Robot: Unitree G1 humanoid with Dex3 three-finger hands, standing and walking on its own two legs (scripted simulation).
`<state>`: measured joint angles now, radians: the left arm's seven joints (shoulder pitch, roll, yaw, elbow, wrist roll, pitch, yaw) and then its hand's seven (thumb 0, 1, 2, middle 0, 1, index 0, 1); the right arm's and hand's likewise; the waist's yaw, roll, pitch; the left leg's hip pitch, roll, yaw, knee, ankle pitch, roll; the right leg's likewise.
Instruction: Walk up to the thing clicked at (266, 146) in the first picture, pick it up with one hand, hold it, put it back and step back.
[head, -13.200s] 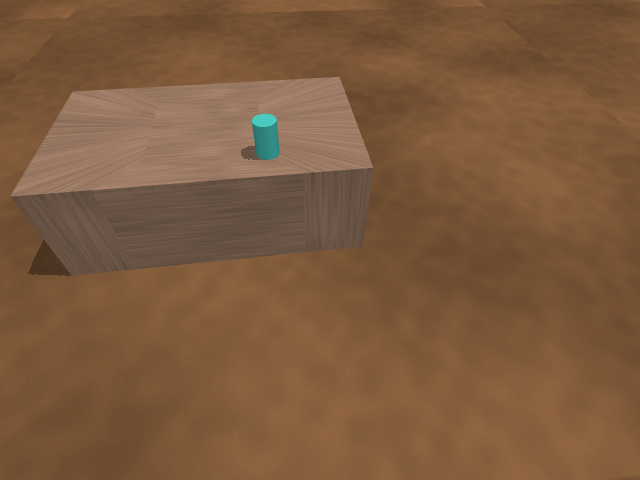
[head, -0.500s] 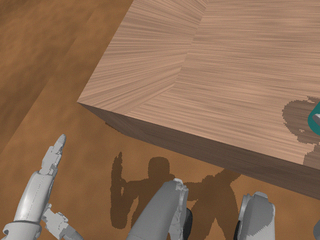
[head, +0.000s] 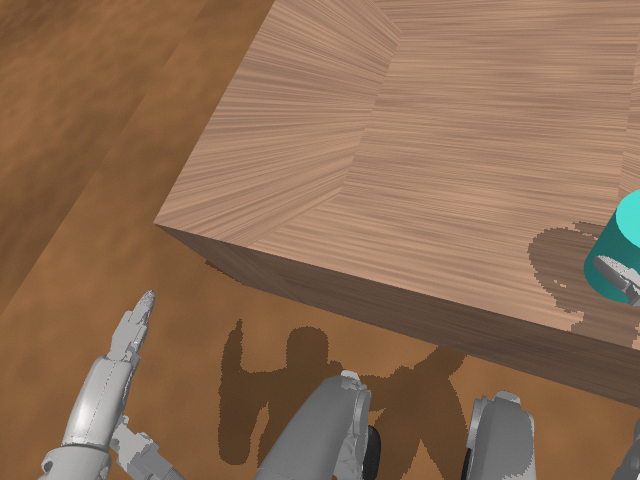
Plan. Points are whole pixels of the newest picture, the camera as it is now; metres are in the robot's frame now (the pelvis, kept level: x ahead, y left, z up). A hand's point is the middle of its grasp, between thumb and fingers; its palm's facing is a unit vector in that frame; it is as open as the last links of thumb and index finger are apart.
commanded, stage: settle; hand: right
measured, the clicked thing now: out of the picture +0.45 -0.27 -0.08
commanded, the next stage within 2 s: lift in 0.46 s
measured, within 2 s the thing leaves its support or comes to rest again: neither
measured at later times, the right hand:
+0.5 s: hand out of the picture +0.47 -0.29 -0.02, palm faces +0.36 +0.93 -0.01, open 11.4 cm
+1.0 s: hand out of the picture +0.43 -0.27 +0.02, palm faces +0.34 +0.94 -0.02, open 11.4 cm
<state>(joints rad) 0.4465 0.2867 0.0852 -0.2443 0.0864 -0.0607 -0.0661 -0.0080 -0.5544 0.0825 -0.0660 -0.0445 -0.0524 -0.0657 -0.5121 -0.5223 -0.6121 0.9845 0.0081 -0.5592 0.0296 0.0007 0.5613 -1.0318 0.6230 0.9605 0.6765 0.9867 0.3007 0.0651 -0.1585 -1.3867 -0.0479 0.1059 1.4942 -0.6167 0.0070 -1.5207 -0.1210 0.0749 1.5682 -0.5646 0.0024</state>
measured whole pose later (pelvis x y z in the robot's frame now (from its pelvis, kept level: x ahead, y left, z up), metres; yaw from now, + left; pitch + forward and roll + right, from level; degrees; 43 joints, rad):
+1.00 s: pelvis +0.02 -0.01 +0.06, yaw -2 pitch +24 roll +6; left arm 0.44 0.25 0.08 -0.13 0.08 -0.03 -0.06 -0.01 -0.54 0.07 -0.06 -0.05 -0.06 -0.06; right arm -0.43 -0.40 -0.51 0.90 0.02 -0.54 0.00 0.00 0.56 -1.04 0.60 0.99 0.66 1.02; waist 0.23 0.04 -0.16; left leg -1.11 -0.04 0.07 1.25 -0.56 -0.01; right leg -1.23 -0.10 0.03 1.33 -0.52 -0.01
